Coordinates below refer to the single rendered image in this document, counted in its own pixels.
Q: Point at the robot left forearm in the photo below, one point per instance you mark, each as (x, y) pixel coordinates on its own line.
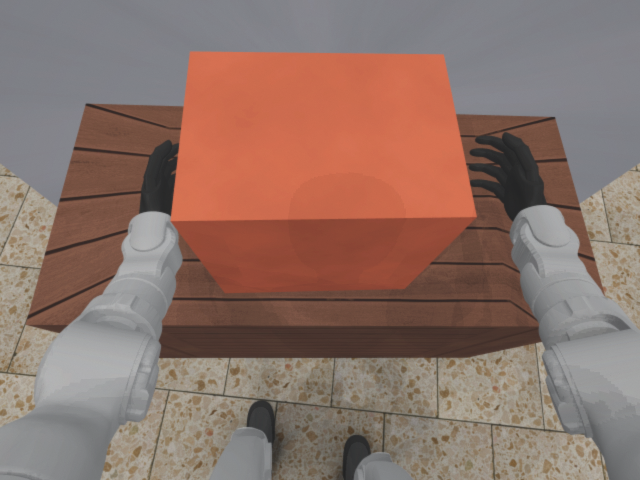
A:
(139, 295)

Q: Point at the right robot hand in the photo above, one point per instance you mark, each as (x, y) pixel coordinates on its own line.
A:
(520, 185)

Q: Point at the pedestal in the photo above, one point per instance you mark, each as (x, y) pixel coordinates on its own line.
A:
(468, 301)

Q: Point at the left robot hand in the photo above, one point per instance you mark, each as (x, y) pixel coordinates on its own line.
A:
(157, 188)

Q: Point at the robot right upper arm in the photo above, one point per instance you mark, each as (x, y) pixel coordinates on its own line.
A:
(594, 385)

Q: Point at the right robot shin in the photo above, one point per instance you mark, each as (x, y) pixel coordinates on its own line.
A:
(377, 456)

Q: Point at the carton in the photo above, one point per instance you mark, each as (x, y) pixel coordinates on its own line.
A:
(319, 171)

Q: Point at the robot right foot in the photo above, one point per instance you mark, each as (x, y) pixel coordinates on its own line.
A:
(355, 450)

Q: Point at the robot right forearm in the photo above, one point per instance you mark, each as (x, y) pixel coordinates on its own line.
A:
(563, 297)

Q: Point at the robot left upper arm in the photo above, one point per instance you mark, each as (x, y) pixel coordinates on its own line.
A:
(99, 377)

